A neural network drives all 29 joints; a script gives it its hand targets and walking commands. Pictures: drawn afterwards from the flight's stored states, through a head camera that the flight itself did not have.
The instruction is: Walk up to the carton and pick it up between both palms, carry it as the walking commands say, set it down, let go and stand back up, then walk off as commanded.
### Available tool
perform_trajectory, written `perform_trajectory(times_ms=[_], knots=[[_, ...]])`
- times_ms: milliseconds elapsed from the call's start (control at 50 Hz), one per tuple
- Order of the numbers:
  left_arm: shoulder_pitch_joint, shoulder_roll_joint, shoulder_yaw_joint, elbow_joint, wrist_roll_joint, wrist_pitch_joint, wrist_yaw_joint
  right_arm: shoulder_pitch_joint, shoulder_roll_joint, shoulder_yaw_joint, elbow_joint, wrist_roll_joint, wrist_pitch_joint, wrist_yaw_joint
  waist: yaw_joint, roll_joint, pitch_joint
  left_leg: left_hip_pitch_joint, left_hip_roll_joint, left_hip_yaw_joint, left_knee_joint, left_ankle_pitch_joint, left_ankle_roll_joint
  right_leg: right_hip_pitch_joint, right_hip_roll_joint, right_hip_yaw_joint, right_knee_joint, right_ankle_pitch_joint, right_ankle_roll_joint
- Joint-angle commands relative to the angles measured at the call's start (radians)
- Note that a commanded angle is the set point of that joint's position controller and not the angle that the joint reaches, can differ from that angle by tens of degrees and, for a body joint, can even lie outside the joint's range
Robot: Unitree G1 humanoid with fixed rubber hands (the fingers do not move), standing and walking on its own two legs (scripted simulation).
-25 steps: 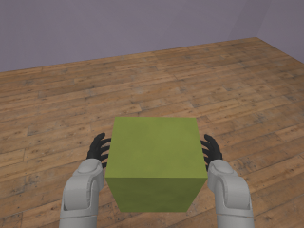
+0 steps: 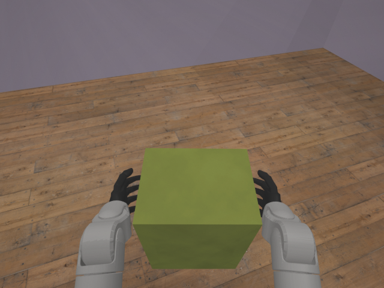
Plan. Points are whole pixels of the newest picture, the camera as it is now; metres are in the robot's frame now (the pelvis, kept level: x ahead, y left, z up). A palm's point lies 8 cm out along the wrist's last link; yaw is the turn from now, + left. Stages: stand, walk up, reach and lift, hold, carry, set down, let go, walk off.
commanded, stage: carry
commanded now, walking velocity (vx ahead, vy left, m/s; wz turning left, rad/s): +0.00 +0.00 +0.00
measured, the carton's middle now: (195, 214) +0.29 +0.00 -0.01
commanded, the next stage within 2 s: none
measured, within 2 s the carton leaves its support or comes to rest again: neither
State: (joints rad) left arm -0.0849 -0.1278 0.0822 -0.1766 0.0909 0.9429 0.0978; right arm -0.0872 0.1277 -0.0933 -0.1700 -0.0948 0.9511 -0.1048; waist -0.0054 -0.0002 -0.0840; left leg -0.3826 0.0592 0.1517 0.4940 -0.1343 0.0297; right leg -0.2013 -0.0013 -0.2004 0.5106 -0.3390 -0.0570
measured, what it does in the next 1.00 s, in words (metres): walks ahead: right foot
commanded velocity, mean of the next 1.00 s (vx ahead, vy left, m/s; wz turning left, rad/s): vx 0.10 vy -0.04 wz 0.00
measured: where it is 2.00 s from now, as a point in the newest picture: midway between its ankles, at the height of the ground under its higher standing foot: outside the picture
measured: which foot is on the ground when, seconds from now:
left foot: down 0.00-1.00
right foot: down 0.00-0.42, up 0.44-0.60, down 0.62-1.00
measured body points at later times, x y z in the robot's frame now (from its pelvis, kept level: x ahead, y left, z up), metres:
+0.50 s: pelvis +0.08 +0.02 +0.00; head +0.06 +0.03 +0.45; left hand +0.34 +0.17 +0.06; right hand +0.34 -0.13 +0.07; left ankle +0.08 +0.11 -0.73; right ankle -0.02 -0.06 -0.71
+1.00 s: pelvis +0.18 -0.01 +0.01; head +0.21 +0.00 +0.46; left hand +0.43 +0.15 +0.09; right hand +0.43 -0.15 +0.09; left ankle +0.09 +0.11 -0.71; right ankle +0.14 -0.08 -0.71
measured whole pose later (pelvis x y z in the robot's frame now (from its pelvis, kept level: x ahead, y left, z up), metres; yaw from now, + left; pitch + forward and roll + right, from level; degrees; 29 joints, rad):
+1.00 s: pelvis +0.18 -0.01 +0.01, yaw +1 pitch +5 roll +0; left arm 0.10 -0.14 0.03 -0.60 -0.01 1.03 0.15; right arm 0.09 0.13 -0.01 -0.57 0.00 1.03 -0.16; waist -0.01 0.01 -0.04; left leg -0.24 0.07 0.10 0.57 -0.27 -0.01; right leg -0.30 -0.01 -0.21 0.58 -0.33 0.00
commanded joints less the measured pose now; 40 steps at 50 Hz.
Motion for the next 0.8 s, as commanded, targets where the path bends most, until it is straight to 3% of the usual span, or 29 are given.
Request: perform_trajectory(times_ms=[0, 120, 160, 180, 200, 240, 280, 300, 320, 340, 360, 380, 400, 440, 460, 480, 500, 540, 560, 580, 600, 620, 640, 660, 680, 700, 740, 760, 780], knots=[[-0.386, -0.71, -0.492, -0.111, -0.18, -0.031, -0.103, -0.413, 0.705, 0.503, -0.144, 0.197, -0.042, 0.116, -0.001, 0.004, -0.219, 0.144, 0.095, -0.129, -0.043, 0.123, 0.001, 0.011, -0.149, 0.156, -0.108, 0.208, 0.027], [-0.385, -0.708, -0.49, -0.107, -0.179, -0.037, -0.103, -0.413, 0.702, 0.501, -0.14, 0.196, -0.048, 0.116, -0.001, 0.004, -0.221, 0.146, 0.095, -0.128, -0.042, 0.126, 0.002, 0.014, -0.149, 0.156, -0.106, 0.214, 0.028], [-0.397, -0.788, -0.576, -0.303, -0.252, -0.005, -0.089, -0.439, 0.788, 0.591, -0.335, 0.277, -0.02, 0.102, 0.006, -0.038, -0.212, 0.101, 0.054, -0.095, 0.016, -0.124, 0.009, 0.014, -0.156, 0.192, -0.15, -0.065, -0.004], [-0.362, -0.788, -0.578, -0.287, -0.239, 0.024, -0.083, -0.413, 0.778, 0.595, -0.323, 0.27, 0.009, 0.098, 0.012, -0.072, -0.184, 0.037, 0.037, -0.079, 0.055, -0.243, 0.002, 0.026, -0.189, 0.25, -0.2, -0.198, -0.032], [-0.344, -0.784, -0.587, -0.291, -0.233, 0.049, -0.081, -0.4, 0.77, 0.605, -0.329, 0.266, 0.033, 0.098, 0.015, -0.101, -0.14, -0.034, 0.016, -0.057, 0.101, -0.277, -0.007, 0.039, -0.232, 0.308, -0.257, -0.29, -0.058], [-0.338, -0.714, -0.538, -0.209, -0.196, 0.063, -0.081, -0.39, 0.707, 0.555, -0.24, 0.223, 0.049, 0.103, 0.017, -0.124, -0.064, -0.142, 0.017, -0.052, 0.176, -0.19, -0.019, 0.072, -0.309, 0.368, -0.334, -0.274, -0.108], [-0.375, -0.739, -0.575, -0.281, -0.227, 0.07, -0.076, -0.407, 0.739, 0.579, -0.286, 0.252, 0.058, 0.104, 0.015, -0.081, -0.05, -0.146, 0.034, -0.052, 0.1, -0.17, -0.016, 0.114, -0.313, 0.325, -0.313, -0.105, -0.128], [-0.379, -0.755, -0.595, -0.314, -0.24, 0.079, -0.072, -0.394, 0.76, 0.593, -0.309, 0.267, 0.067, 0.102, 0.01, -0.058, -0.065, -0.103, 0.025, -0.035, 0.037, -0.159, -0.013, 0.13, -0.288, 0.28, -0.276, -0.033, -0.119], [-0.363, -0.723, -0.566, -0.256, -0.216, 0.083, -0.068, -0.371, 0.732, 0.557, -0.245, 0.243, 0.071, 0.101, 0.007, -0.033, -0.088, -0.031, 0.014, -0.018, -0.021, -0.15, -0.01, 0.126, -0.253, 0.232, -0.234, -0.005, -0.097], [-0.377, -0.764, -0.619, -0.341, -0.25, 0.093, -0.067, -0.368, 0.775, 0.592, -0.316, 0.27, 0.078, 0.098, 0.002, -0.006, -0.1, 0.053, 0.021, -0.027, -0.039, -0.143, -0.005, 0.089, -0.216, 0.188, -0.201, -0.016, -0.067], [-0.384, -0.763, -0.629, -0.347, -0.254, 0.104, -0.066, -0.349, 0.771, 0.58, -0.303, 0.266, 0.085, 0.095, -0.007, 0.047, -0.103, 0.148, 0.054, -0.093, -0.065, -0.136, 0.012, 0.018, -0.172, 0.135, -0.13, -0.026, -0.032], [-0.37, -0.764, -0.641, -0.365, -0.261, 0.119, -0.065, -0.327, 0.764, 0.577, -0.309, 0.266, 0.095, 0.087, -0.011, 0.13, -0.126, 0.251, 0.122, -0.208, -0.106, -0.112, 0.051, -0.063, -0.122, 0.075, -0.02, -0.029, 0.001], [-0.333, -0.724, -0.61, -0.313, -0.241, 0.128, -0.068, -0.293, 0.723, 0.543, -0.252, 0.238, 0.099, 0.079, -0.01, 0.188, -0.166, 0.362, 0.189, -0.316, -0.136, -0.076, 0.1, -0.154, -0.088, 0.028, 0.098, -0.043, 0.031], [-0.338, -0.662, -0.538, -0.184, -0.203, 0.1, -0.083, -0.282, 0.666, 0.48, -0.14, 0.183, 0.068, 0.077, -0.014, 0.196, -0.209, 0.502, 0.3, -0.468, -0.174, 0.155, 0.185, -0.328, -0.025, 0.01, 0.272, -0.117, 0.058], [-0.362, -0.706, -0.557, -0.216, -0.229, 0.082, -0.09, -0.329, 0.715, 0.514, -0.206, 0.211, 0.051, 0.082, -0.019, 0.16, -0.196, 0.525, 0.325, -0.486, -0.19, 0.263, 0.201, -0.392, -0.012, 0.047, 0.31, -0.178, 0.059], [-0.363, -0.707, -0.524, -0.148, -0.213, 0.061, -0.097, -0.366, 0.714, 0.496, -0.175, 0.204, 0.032, 0.087, -0.016, 0.115, -0.193, 0.501, 0.328, -0.445, -0.198, 0.295, 0.195, -0.384, -0.025, 0.084, 0.304, -0.179, 0.055], [-0.37, -0.741, -0.531, -0.159, -0.221, 0.042, -0.104, -0.408, 0.75, 0.523, -0.216, 0.221, 0.013, 0.093, -0.011, 0.091, -0.195, 0.464, 0.303, -0.367, -0.19, 0.278, 0.165, -0.333, -0.038, 0.096, 0.24, -0.154, 0.05], [-0.373, -0.764, -0.529, -0.169, -0.22, 0.009, -0.105, -0.449, 0.775, 0.541, -0.25, 0.235, -0.016, 0.102, 0.004, 0.096, -0.208, 0.376, 0.219, -0.216, -0.146, 0.239, 0.106, -0.188, -0.008, 0.042, 0.063, -0.066, 0.045], [-0.365, -0.753, -0.512, -0.149, -0.208, -0.003, -0.101, -0.45, 0.761, 0.529, -0.231, 0.23, -0.024, 0.104, 0.01, 0.101, -0.229, 0.326, 0.181, -0.159, -0.108, 0.21, 0.084, -0.087, 0.008, 0.005, -0.035, 0.024, 0.041], [-0.351, -0.712, -0.465, -0.078, -0.174, -0.019, -0.1, -0.417, 0.718, 0.489, -0.152, 0.198, -0.039, 0.108, 0.004, 0.096, -0.255, 0.27, 0.147, -0.124, -0.066, 0.173, 0.064, 0.011, -0.006, 0.012, -0.067, 0.087, 0.03], [-0.35, -0.669, -0.422, -0.012, -0.144, -0.043, -0.103, -0.4, 0.672, 0.451, -0.078, 0.165, -0.064, 0.112, 0.0, 0.061, -0.27, 0.197, 0.112, -0.096, 0.005, 0.123, 0.039, 0.095, -0.062, 0.07, -0.094, 0.155, 0.015], [-0.36, -0.642, -0.408, -0.005, -0.142, -0.068, -0.104, -0.412, 0.649, 0.439, -0.071, 0.159, -0.088, 0.114, -0.003, -0.025, -0.267, 0.071, 0.062, -0.059, 0.111, -0.002, 0.002, 0.18, -0.167, 0.195, -0.108, 0.385, -0.01], [-0.376, -0.663, -0.438, -0.063, -0.165, -0.081, -0.098, -0.421, 0.666, 0.472, -0.13, 0.188, -0.095, 0.112, -0.001, -0.118, -0.261, -0.026, 0.016, -0.048, 0.152, -0.16, -0.019, 0.237, -0.257, 0.302, -0.085, 0.661, -0.069], [-0.347, -0.615, -0.369, 0.086, -0.104, -0.097, -0.098, -0.404, 0.602, 0.418, 0.008, 0.143, -0.106, 0.119, 0.001, -0.158, -0.266, -0.055, 0.015, -0.073, 0.154, -0.227, -0.032, 0.266, -0.293, 0.333, -0.06, 0.795, -0.117], [-0.394, -0.678, -0.434, -0.101, -0.176, -0.11, -0.09, -0.468, 0.665, 0.5, -0.188, 0.22, -0.118, 0.111, 0.0, -0.146, -0.261, -0.063, 0.021, -0.077, 0.135, -0.238, -0.037, 0.277, -0.294, 0.308, -0.047, 0.841, -0.118], [-0.371, -0.655, -0.404, -0.037, -0.147, -0.111, -0.088, -0.453, 0.642, 0.478, -0.128, 0.197, -0.119, 0.109, -0.002, -0.113, -0.261, -0.048, 0.025, -0.077, 0.089, -0.195, -0.033, 0.281, -0.273, 0.263, -0.023, 0.878, -0.102], [-0.364, -0.678, -0.457, -0.153, -0.184, -0.105, -0.078, -0.425, 0.688, 0.527, -0.225, 0.233, -0.114, 0.098, -0.004, -0.075, -0.286, 0.057, 0.028, -0.056, 0.042, -0.011, -0.027, 0.256, -0.222, 0.175, 0.033, 0.961, -0.047], [-0.32, -0.638, -0.432, -0.084, -0.153, -0.1, -0.078, -0.369, 0.656, 0.494, -0.143, 0.195, -0.11, 0.096, -0.001, -0.058, -0.305, 0.1, 0.029, -0.052, 0.052, 0.115, -0.025, 0.25, -0.204, 0.151, 0.06, 0.999, -0.027], [-0.305, -0.627, -0.444, -0.106, -0.159, -0.102, -0.078, -0.35, 0.648, 0.496, -0.159, 0.194, -0.114, 0.094, 0.0, -0.044, -0.322, 0.129, 0.029, -0.05, 0.067, 0.213, -0.026, 0.248, -0.19, 0.136, 0.085, 1.014, -0.014]])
